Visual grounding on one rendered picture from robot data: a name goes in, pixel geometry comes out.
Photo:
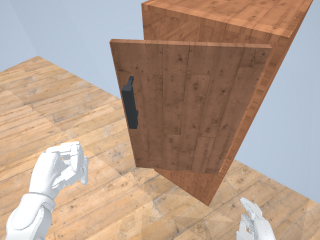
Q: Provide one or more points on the robot left forearm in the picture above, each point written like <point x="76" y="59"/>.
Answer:
<point x="32" y="219"/>

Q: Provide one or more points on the cupboard door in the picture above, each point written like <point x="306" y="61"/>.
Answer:
<point x="190" y="97"/>

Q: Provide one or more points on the robot right hand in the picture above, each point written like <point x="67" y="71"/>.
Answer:
<point x="259" y="227"/>

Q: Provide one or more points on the robot left hand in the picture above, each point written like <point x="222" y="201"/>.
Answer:
<point x="51" y="174"/>

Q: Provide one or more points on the handle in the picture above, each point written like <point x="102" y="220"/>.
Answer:
<point x="129" y="104"/>

